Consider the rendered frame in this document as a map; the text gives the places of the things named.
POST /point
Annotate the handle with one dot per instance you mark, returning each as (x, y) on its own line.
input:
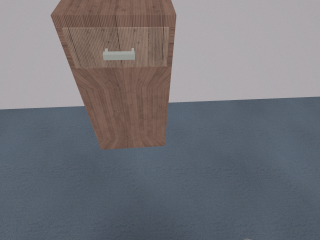
(118, 55)

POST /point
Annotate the drawer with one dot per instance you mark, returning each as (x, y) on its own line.
(87, 44)

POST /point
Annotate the cabinet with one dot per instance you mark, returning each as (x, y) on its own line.
(127, 106)

